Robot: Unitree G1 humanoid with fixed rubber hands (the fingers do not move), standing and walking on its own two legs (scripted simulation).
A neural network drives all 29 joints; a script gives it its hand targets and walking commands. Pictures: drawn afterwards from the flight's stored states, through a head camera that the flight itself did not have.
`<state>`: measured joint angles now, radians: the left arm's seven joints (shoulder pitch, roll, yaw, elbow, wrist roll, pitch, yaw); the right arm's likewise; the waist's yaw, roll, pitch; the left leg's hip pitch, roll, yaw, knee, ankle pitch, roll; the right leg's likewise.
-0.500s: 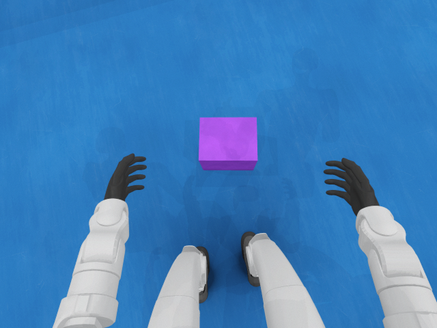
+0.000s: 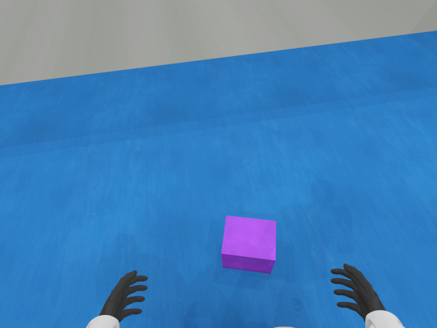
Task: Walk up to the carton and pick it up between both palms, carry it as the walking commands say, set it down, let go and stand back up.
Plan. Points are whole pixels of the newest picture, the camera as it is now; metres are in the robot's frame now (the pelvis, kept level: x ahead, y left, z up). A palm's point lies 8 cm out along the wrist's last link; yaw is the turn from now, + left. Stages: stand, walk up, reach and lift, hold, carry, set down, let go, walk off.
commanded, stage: let go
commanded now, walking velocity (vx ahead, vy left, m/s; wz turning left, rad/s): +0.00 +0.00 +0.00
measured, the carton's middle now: (248, 244) +0.50 -0.06 -0.68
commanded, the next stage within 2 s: stand in 0.28 s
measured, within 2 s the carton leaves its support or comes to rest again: neither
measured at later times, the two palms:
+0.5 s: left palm (101, 300) +0.17 +0.26 -0.08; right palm (394, 306) +0.17 -0.28 -0.08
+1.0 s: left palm out of the picture +0.04 +0.29 -0.10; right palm out of the picture +0.06 -0.28 -0.11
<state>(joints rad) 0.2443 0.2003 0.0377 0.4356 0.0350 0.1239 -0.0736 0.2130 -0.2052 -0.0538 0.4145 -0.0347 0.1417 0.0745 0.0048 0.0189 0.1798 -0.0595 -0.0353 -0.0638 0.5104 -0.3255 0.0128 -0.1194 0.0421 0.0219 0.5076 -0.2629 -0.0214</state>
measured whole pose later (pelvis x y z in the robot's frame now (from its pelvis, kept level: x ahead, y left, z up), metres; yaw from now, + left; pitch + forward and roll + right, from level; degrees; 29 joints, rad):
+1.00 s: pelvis -0.01 +0.00 +0.00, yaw +1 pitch -4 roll +1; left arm 0.35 0.28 0.06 0.86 0.03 -0.03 -0.01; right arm 0.35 -0.32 -0.05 0.84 -0.04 -0.03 0.00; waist 0.01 0.02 -0.09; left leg -0.12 -0.06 -0.06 0.47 -0.27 0.02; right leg -0.19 0.02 0.02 0.49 -0.23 -0.02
